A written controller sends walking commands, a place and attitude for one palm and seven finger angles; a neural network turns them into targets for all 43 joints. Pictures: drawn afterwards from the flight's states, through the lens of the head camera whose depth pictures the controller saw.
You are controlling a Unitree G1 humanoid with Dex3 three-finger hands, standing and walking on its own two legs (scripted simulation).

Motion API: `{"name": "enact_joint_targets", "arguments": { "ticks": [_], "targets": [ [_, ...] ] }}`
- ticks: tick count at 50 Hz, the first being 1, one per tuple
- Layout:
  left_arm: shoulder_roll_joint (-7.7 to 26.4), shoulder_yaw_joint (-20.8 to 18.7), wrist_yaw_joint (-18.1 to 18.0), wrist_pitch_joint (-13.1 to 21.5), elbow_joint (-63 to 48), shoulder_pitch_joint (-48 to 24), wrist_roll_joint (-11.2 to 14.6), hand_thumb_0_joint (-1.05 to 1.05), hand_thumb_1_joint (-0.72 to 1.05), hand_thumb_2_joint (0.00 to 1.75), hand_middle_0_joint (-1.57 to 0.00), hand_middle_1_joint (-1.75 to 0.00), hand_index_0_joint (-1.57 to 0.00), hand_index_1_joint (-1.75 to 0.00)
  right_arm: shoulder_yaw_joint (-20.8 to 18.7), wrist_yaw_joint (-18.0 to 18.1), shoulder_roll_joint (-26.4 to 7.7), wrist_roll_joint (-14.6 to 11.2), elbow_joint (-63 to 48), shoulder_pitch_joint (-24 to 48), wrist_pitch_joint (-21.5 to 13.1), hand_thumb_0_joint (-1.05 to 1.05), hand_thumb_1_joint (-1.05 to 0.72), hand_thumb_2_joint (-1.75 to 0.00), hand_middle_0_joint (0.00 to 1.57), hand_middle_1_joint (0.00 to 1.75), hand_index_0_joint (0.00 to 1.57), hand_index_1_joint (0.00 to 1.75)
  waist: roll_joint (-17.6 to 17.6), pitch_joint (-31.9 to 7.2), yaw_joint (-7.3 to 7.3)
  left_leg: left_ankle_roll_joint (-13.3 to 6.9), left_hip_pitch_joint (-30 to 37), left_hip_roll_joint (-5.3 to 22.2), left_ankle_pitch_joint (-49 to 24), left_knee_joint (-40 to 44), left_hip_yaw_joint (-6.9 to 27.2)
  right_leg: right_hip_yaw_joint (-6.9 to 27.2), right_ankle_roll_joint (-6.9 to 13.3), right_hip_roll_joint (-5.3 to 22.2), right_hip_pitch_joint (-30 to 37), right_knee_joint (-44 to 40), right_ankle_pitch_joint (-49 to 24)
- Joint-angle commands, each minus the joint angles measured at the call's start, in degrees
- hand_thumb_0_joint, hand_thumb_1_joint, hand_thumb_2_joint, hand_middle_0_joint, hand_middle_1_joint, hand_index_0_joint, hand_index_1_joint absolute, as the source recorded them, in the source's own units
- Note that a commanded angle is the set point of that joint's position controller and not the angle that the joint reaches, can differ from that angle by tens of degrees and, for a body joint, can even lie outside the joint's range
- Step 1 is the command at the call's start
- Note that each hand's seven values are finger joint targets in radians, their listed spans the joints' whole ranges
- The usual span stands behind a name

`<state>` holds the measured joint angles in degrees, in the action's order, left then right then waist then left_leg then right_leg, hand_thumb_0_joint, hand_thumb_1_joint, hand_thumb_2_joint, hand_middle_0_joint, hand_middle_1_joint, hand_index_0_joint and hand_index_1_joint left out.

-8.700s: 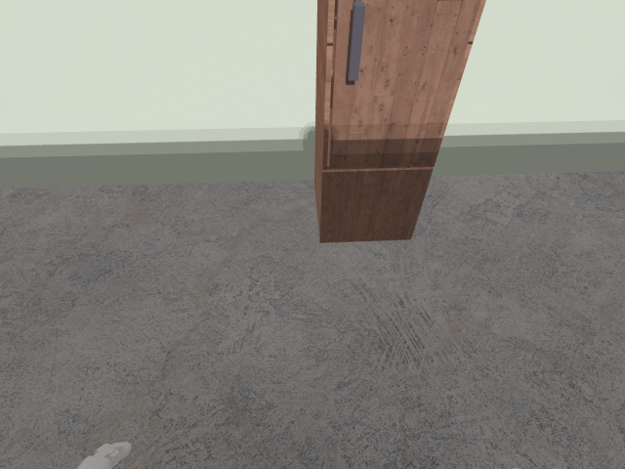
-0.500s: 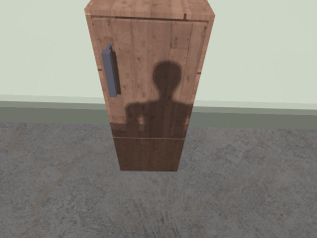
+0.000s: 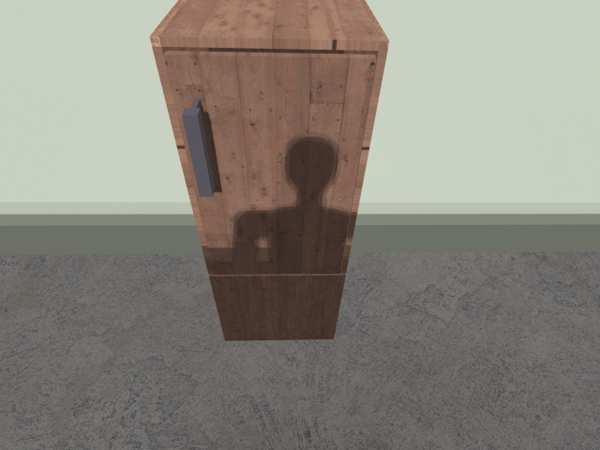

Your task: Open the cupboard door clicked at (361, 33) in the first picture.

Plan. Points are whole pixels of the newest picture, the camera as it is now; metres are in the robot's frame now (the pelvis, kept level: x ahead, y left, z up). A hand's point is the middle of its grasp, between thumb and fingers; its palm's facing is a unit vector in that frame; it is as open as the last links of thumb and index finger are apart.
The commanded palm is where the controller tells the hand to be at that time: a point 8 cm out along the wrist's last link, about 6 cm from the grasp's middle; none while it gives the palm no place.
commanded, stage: look again from close up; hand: left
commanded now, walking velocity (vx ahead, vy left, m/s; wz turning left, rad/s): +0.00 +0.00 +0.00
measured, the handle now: (202, 148) +0.61 +0.22 +0.09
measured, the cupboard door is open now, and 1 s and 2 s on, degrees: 0 0 0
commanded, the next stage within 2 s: shuffle to correct the standing spot in 0.24 s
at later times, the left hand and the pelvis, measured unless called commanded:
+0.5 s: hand out of the picture +0.00 +0.21 -0.16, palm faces +0.03 -0.97 -0.26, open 7.4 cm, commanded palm none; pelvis -0.02 +0.00 +0.01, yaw +1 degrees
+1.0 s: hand out of the picture +0.00 +0.16 -0.18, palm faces +0.06 -0.99 -0.10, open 7.4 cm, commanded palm none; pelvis +0.07 +0.01 +0.00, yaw +0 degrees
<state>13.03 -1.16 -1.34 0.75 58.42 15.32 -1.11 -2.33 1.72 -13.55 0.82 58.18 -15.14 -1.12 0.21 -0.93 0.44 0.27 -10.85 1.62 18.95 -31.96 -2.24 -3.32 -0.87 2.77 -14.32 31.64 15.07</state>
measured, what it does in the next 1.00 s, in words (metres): lifts its left foot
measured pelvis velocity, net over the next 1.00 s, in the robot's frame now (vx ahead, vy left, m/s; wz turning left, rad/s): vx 0.07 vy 0.01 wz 0.00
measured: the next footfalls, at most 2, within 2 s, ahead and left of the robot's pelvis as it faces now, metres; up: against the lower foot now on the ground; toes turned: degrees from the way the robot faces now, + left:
right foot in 1.20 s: +0.23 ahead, -0.13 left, +0.00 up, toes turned -6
left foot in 1.54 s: +0.10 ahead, +0.11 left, +0.00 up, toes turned +3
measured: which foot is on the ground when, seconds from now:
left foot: down 0.00-1.00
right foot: down 0.00-0.90, up 0.92-1.00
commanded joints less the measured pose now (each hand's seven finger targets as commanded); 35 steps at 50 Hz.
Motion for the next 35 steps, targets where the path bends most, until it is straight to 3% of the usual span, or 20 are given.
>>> {"name": "enact_joint_targets", "arguments": {
  "ticks": [1,9,17,19,23,26,30,31,33,35],
  "targets": [
    [9.9,-1.7,-0.4,1.1,-3.7,-0.6,0.2,0.00,0.90,0.90,-0.20,-0.30,-0.20,-0.30,-1.1,0.0,-8.7,0.2,-3.7,0.8,-0.9,0.00,-0.90,-0.90,0.20,0.30,0.20,0.30,-1.1,2.6,-0.14,-2.5,-4.0,4.1,-14.1,7.2,4.5,4.8,2.9,4.0,3.1,-5.7,-13.8],
    [12.3,-1.5,0.2,0.7,-3.8,-4.4,0.2,0.00,0.90,0.90,-0.20,-0.30,-0.20,-0.30,-0.5,-0.7,-11.5,0.4,-3.9,4.3,-0.5,0.00,-0.90,-0.90,0.20,0.30,0.20,0.30,-0.5,3.9,-0.32,-2.0,-4.2,4.1,-6.6,11.3,5.4,5.7,2.1,4.2,2.8,-10.4,-3.8],
    [12.3,-1.1,0.3,0.5,-2.7,-4.4,0.2,0.00,0.90,0.90,-0.20,-0.30,-0.20,-0.30,-0.1,-1.3,-11.4,0.4,-2.4,3.9,-0.1,0.00,-0.90,-0.90,0.20,0.30,0.20,0.30,0.1,3.1,-0.40,-1.6,-4.4,3.7,-1.9,13.3,5.8,6.1,1.4,4.5,3.5,-13.2,1.2],
    [8.2,-0.3,0.2,-0.2,-1.1,-1.4,0.2,0.00,0.90,0.90,-0.20,-0.30,-0.20,-0.30,1.0,-1.5,-6.9,0.6,-0.9,1.2,0.7,0.00,-0.90,-0.90,0.20,0.30,0.20,0.30,1.4,3.0,-0.40,-1.1,-5.2,3.1,3.7,12.9,5.1,5.5,0.7,4.7,3.4,-13.6,8.3],
    [7.9,-0.8,0.4,-0.9,-0.5,1.4,-0.3,0.00,0.90,0.90,-0.20,-0.30,-0.20,-0.30,0.8,-1.5,-6.5,1.0,0.5,-1.6,1.7,0.00,-0.90,-0.90,0.20,0.30,0.20,0.30,2.2,6.4,-0.54,-1.8,-8.9,2.3,14.2,12.4,5.2,6.2,1.1,4.2,-0.2,-14.2,20.2],
    [6.2,-1.0,0.7,-0.7,-0.1,3.0,-0.1,0.00,0.90,0.90,-0.20,-0.30,-0.20,-0.30,0.7,-1.3,-5.7,0.9,1.4,-3.6,1.2,0.00,-0.90,-0.90,0.20,0.30,0.20,0.30,-0.6,8.2,-0.17,-2.7,-8.6,3.3,13.1,13.2,6.4,4.8,1.9,3.0,-1.4,-10.9,16.3],
    [2.8,-0.9,1.1,-0.1,0.4,5.5,-0.3,0.00,0.90,0.90,-0.20,-0.30,-0.20,-0.30,-0.1,-0.8,-6.2,0.5,2.3,-5.6,0.7,0.00,-0.90,-0.90,0.20,0.30,0.20,0.30,-6.5,7.4,-0.32,-4.8,-8.5,7.3,18.3,18.0,11.4,0.0,2.0,-0.2,-0.3,-3.5,8.9],
    [2.1,-0.9,1.2,0.0,0.5,6.4,-0.4,0.00,0.90,0.90,-0.20,-0.30,-0.20,-0.30,-0.2,-0.7,-6.1,0.4,2.3,-5.5,0.5,0.00,-0.90,-0.90,0.20,0.30,0.20,0.30,-6.3,7.5,-0.75,-5.2,-9.0,7.7,18.5,17.8,12.0,0.0,2.1,-0.3,0.2,-3.1,7.9],
    [1.6,-1.1,1.1,0.5,1.5,9.1,-0.4,0.00,0.90,0.90,-0.20,-0.30,-0.20,-0.30,-0.2,-0.7,-4.7,0.3,2.3,-5.2,0.3,0.00,-0.90,-0.90,0.20,0.30,0.20,0.30,-4.0,8.7,-1.74,-4.8,-12.2,6.2,16.9,14.4,9.4,2.3,2.7,0.9,2.9,-5.3,9.4],
    [2.8,-1.7,0.7,0.9,2.8,12.8,-0.2,0.00,0.90,0.90,-0.20,-0.30,-0.20,-0.30,0.2,-0.7,-1.6,0.1,2.1,-4.9,0.0,0.00,-0.90,-0.90,0.20,0.30,0.20,0.30,2.9,9.9,-2.74,-3.5,-16.3,1.8,10.8,5.3,4.2,9.5,5.0,4.7,6.3,-10.6,12.6]
  ]
}}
